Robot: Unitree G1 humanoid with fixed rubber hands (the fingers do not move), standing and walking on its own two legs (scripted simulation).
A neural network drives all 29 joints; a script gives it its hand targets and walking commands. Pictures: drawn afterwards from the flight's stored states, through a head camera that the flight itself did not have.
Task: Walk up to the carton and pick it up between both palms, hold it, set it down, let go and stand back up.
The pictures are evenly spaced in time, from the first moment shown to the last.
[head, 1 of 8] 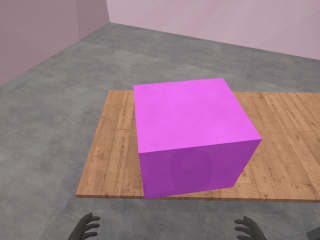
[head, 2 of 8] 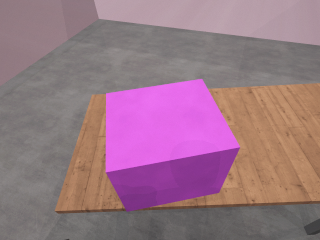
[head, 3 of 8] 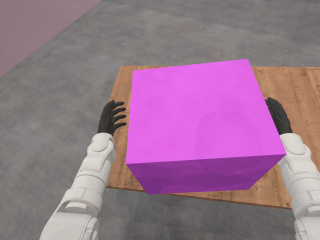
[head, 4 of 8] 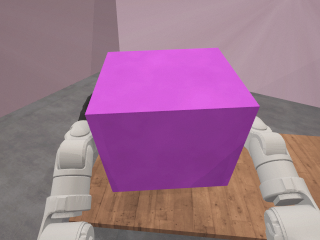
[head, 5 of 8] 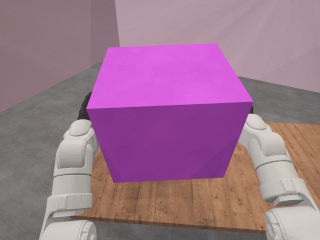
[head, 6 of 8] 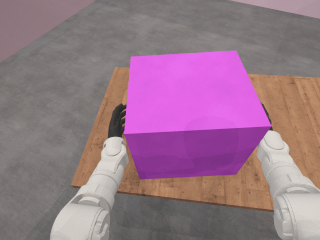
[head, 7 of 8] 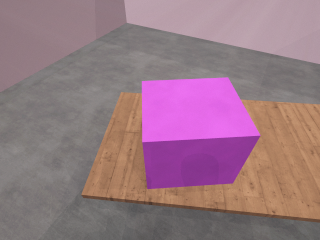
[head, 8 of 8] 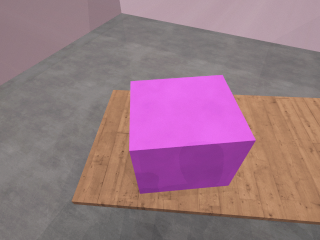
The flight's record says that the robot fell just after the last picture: no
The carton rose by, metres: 0.23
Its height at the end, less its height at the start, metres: +0.00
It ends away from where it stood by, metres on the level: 0.05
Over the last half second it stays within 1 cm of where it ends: yes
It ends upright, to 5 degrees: yes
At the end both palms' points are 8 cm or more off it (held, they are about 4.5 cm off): yes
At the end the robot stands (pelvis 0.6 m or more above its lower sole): yes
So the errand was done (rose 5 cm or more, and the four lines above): yes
